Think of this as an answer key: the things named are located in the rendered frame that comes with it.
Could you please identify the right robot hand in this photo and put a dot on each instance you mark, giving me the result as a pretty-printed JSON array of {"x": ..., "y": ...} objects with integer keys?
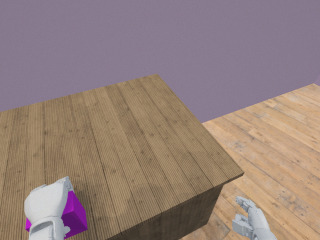
[{"x": 256, "y": 219}]

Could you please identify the robot left forearm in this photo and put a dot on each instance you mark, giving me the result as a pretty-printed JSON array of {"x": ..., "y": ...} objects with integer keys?
[{"x": 47, "y": 228}]

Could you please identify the table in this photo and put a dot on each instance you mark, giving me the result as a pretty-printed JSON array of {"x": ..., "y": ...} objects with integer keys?
[{"x": 140, "y": 163}]

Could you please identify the robot right forearm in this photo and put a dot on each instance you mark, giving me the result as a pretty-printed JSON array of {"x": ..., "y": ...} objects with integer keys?
[{"x": 263, "y": 234}]

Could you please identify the left robot hand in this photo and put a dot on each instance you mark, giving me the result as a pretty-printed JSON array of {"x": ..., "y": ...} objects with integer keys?
[{"x": 48, "y": 201}]

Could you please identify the sponge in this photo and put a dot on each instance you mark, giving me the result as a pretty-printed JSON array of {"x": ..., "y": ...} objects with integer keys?
[{"x": 73, "y": 216}]

